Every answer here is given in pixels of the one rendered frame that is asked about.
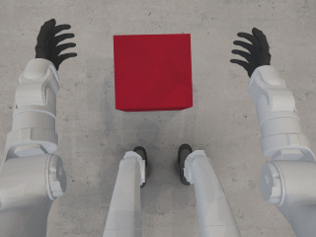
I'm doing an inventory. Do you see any right robot upper arm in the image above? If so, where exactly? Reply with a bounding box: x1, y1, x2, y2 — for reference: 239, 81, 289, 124
259, 160, 316, 237

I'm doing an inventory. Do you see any carton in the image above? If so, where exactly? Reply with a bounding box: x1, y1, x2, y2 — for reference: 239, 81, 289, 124
113, 34, 194, 112

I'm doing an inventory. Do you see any robot right forearm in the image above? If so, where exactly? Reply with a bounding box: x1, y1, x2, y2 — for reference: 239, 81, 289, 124
248, 65, 316, 164

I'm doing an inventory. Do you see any left robot foot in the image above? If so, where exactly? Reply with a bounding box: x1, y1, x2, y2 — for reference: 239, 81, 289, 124
133, 146, 147, 188

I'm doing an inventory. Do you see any robot right hand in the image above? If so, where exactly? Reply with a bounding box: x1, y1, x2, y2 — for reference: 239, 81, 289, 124
230, 28, 272, 78

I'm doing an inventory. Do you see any robot right thigh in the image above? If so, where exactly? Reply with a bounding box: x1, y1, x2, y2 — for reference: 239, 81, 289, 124
185, 155, 242, 237

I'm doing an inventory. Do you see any left robot upper arm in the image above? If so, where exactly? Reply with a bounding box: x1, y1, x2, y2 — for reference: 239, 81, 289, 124
0, 153, 67, 237

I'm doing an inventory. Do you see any robot left forearm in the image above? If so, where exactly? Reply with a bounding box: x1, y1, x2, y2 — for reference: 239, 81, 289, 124
0, 58, 60, 204

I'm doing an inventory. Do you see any robot left hand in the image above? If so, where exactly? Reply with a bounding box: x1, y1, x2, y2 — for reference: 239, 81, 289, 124
35, 19, 77, 71

